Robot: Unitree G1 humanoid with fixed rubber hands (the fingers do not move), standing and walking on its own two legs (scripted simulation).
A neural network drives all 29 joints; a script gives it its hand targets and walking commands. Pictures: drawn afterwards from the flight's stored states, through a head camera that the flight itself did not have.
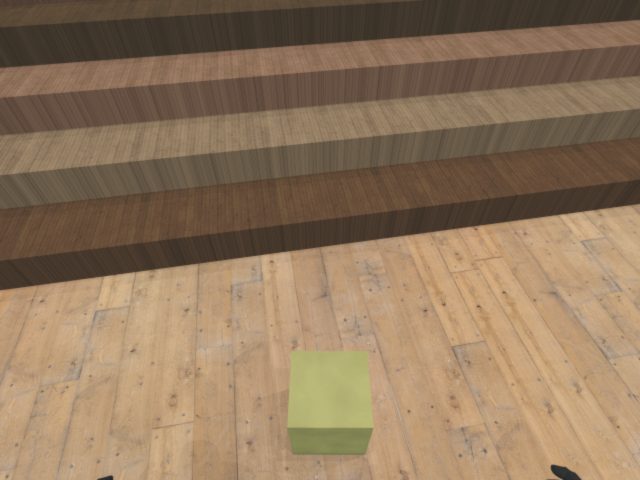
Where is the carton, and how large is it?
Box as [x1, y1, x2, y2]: [287, 351, 373, 454]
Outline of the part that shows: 292,351 287,428 293,454 364,454 373,427 366,351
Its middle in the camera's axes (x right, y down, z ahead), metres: +0.03 +0.47 +1.10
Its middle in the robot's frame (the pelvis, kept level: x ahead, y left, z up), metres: +0.45 -0.01 -0.66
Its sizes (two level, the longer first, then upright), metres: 0.210 0.200 0.250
